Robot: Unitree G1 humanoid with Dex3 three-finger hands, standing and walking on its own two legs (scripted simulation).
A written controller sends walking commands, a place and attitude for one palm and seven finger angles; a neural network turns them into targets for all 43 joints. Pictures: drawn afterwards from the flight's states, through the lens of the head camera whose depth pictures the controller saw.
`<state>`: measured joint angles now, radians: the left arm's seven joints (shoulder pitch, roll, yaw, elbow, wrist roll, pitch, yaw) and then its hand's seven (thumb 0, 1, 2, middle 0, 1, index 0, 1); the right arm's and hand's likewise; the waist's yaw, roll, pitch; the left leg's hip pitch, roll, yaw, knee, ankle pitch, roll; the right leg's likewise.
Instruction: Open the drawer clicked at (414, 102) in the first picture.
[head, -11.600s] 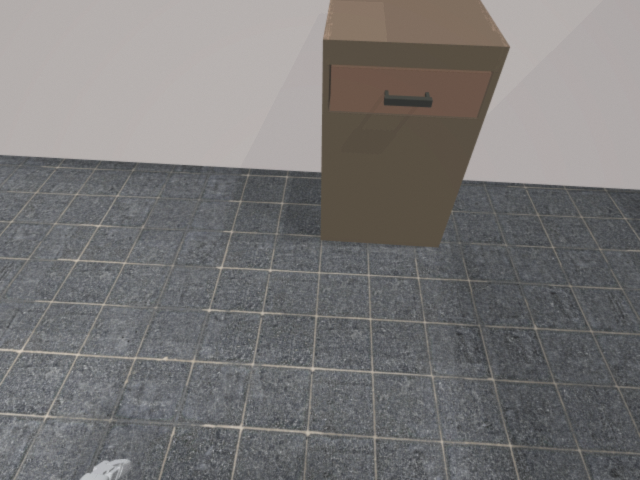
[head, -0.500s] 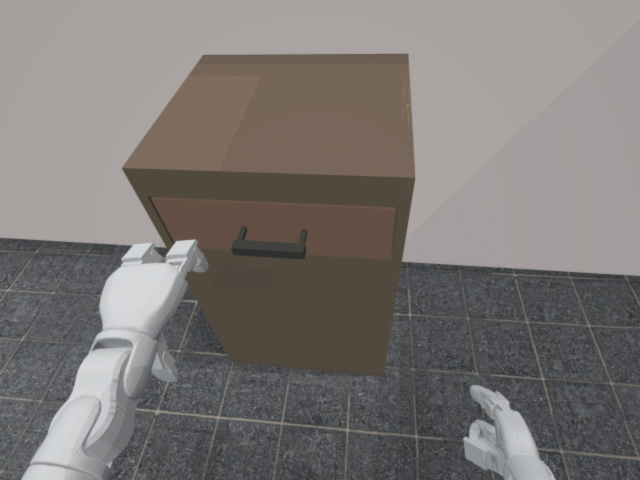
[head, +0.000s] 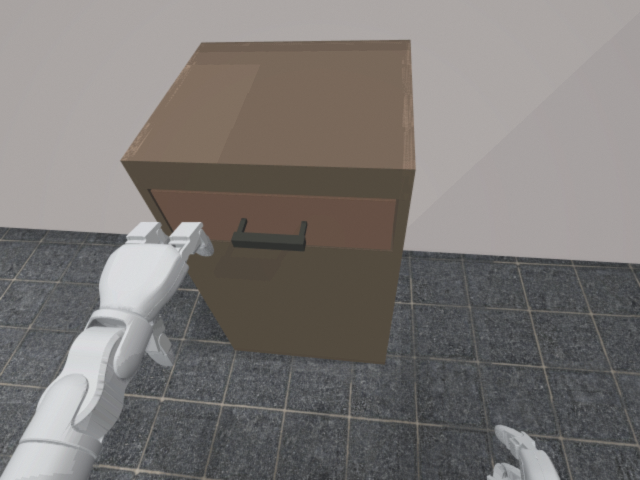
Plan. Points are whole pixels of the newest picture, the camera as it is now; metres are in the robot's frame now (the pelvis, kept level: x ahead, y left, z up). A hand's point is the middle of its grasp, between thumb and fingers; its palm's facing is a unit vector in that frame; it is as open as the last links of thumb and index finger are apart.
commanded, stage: raise the hand with hooked fingers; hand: left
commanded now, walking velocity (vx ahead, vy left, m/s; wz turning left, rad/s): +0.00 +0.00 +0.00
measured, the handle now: (271, 233) +0.53 +0.18 -0.09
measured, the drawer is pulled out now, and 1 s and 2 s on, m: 0.00 0.00 0.00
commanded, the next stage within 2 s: move the hooked fingers above the handle in 0.04 s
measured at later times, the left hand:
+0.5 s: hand (198, 274) +0.34 +0.21 +0.05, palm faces +0.02 -0.06 -1.00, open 13.8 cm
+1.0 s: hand (220, 258) +0.39 +0.21 +0.02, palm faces +0.01 +0.00 -1.00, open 13.8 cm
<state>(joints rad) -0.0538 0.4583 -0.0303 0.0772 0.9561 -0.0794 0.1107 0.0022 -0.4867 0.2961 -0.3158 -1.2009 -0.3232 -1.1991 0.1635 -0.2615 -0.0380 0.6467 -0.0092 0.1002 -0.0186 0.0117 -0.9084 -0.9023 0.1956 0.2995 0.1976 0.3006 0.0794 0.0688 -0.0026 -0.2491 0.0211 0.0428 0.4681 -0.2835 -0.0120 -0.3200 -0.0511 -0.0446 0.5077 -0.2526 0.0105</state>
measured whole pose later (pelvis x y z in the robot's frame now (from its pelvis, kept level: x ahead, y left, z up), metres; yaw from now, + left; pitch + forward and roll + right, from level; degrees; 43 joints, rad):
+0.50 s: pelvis -0.01 +0.00 +0.00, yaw +0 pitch +5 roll +1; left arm -0.30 0.42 -0.09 0.37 1.02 -0.09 0.18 0.00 -0.49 0.30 -0.32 -1.20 -0.32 -1.20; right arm 0.16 -0.23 -0.03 0.66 0.00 0.07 -0.03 0.01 -0.91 -0.90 0.20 0.30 0.20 0.30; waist 0.05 0.05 -0.02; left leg -0.32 0.02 0.04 0.51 -0.28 -0.02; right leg -0.39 -0.05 -0.04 0.54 -0.25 0.00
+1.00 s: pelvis -0.01 +0.00 -0.01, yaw -1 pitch +10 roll +1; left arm -0.50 0.38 -0.09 0.71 1.09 -0.01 0.32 0.00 -0.49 0.30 -0.31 -1.20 -0.32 -1.20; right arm 0.22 -0.24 -0.06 0.70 0.00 0.09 -0.02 0.01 -0.91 -0.90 0.20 0.30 0.20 0.30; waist -0.01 0.04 -0.06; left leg -0.45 0.03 0.06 0.59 -0.32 -0.01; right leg -0.52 -0.05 -0.02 0.63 -0.28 0.01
